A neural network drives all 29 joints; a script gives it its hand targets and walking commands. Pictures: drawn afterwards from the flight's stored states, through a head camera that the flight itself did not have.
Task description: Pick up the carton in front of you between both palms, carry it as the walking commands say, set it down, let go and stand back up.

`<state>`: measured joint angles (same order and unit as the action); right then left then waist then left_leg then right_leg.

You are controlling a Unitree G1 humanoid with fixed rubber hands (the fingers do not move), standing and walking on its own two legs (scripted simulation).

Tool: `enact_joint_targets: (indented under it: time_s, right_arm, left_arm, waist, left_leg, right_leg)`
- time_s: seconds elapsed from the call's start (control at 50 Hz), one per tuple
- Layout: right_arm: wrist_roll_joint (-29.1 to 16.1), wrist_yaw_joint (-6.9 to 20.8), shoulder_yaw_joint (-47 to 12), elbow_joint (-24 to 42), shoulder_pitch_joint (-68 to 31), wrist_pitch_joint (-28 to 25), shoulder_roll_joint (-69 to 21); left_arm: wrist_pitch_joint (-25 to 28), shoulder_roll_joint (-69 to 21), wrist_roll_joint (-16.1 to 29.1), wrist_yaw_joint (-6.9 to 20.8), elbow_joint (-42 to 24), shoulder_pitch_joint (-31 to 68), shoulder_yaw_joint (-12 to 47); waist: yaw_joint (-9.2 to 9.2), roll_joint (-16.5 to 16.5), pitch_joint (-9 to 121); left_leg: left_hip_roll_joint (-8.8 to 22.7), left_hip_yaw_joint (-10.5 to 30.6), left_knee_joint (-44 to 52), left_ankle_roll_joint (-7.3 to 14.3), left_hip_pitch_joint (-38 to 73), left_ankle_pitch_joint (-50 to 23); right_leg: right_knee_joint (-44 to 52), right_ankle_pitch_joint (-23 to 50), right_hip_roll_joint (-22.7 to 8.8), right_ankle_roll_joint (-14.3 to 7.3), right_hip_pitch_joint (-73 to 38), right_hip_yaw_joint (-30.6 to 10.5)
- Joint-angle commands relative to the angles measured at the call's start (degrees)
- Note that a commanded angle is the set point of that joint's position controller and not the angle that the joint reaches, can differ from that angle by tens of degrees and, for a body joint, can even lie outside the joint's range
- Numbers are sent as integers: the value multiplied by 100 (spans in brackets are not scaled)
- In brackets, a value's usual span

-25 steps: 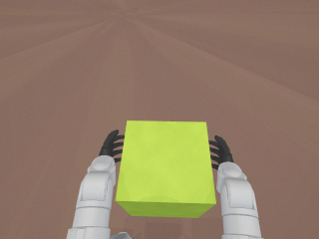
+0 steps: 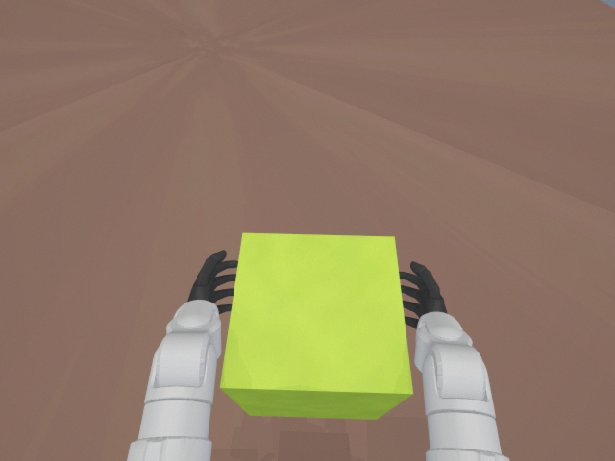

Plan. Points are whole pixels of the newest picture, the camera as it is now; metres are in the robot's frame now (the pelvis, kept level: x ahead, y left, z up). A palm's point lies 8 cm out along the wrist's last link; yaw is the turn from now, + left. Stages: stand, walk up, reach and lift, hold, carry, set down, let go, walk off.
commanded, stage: carry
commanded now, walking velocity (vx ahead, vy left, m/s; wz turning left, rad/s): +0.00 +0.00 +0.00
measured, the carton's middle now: (315, 334) +0.30 +0.00 -0.05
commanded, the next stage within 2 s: hold in 1.74 s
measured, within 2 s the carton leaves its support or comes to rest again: neither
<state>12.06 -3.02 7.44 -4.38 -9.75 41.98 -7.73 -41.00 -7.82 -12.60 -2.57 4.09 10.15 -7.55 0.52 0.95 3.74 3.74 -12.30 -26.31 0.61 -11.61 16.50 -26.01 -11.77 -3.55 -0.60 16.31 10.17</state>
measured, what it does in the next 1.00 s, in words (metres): stands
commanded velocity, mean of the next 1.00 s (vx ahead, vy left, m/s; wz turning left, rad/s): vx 0.00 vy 0.00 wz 0.00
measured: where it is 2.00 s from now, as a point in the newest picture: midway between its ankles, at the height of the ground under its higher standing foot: outside the picture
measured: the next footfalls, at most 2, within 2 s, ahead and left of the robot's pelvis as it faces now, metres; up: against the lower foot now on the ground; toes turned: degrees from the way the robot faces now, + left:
none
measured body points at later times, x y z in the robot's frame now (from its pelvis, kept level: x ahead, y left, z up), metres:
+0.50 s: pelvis +0.03 -0.01 -0.01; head +0.02 -0.01 +0.44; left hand +0.33 +0.15 +0.02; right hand +0.33 -0.15 +0.02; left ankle -0.03 +0.10 -0.74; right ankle +0.02 -0.11 -0.74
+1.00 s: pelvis -0.01 +0.00 +0.00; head -0.03 +0.00 +0.45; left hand +0.30 +0.15 +0.03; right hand +0.30 -0.15 +0.03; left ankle -0.03 +0.10 -0.74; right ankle +0.02 -0.11 -0.74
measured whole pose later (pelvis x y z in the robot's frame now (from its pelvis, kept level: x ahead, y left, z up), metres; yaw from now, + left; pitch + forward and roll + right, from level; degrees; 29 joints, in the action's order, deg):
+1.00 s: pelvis -0.01 +0.00 +0.00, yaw +1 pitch +2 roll +0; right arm 14.3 -2.4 9.2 -10.6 -12.3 42.6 -8.2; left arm -41.4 -8.3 -14.2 -1.9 10.5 12.8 -10.1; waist -0.1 0.2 5.8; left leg 3.8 -11.4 -28.7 0.5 -12.5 17.6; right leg -28.5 -12.9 -4.3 -0.5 17.0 10.5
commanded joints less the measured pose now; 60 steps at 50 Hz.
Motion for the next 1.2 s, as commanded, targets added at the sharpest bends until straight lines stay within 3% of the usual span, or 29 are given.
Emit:
enact_joint_targets:
  time_s: [0.0,0.12,0.3,0.76,1.18]
  right_arm:
    - [-1247,1363,-2963,166,-2407,-154,-4558]
    - [-1301,1443,-2973,-57,-2585,-223,-5070]
    - [-1389,1459,-3139,151,-2627,-269,-5162]
    - [-1308,1493,-2942,-144,-2877,-232,-5178]
    - [-1341,1517,-2985,-86,-2936,-232,-5233]
  left_arm:
    - [18,-4679,1056,1318,409,1713,2642]
    - [118,-5133,1214,1419,424,2160,2758]
    - [151,-5308,1371,1431,171,2284,3060]
    - [100,-5282,1267,1468,455,2483,2847]
    - [95,-5351,1299,1485,422,2523,2887]
  waist:
    - [-36,-377,1477]
    - [-46,-179,1823]
    - [-47,-48,1932]
    - [-52,-76,1387]
    - [-53,-84,1454]
  left_leg:
    - [637,452,-55,-178,415,-2361]
    - [589,465,-285,-230,534,-3041]
    - [614,514,-384,-171,707,-3474]
    - [642,646,158,-41,219,-1382]
    - [635,713,261,27,10,-912]
  right_leg:
    - [-45,3378,-820,-25,-931,-534]
    - [-408,3882,-756,-49,-1073,-496]
    - [-583,3274,-619,1,-925,-417]
    - [-18,1421,-648,-21,-614,-524]
    - [80,993,-645,-16,-480,-574]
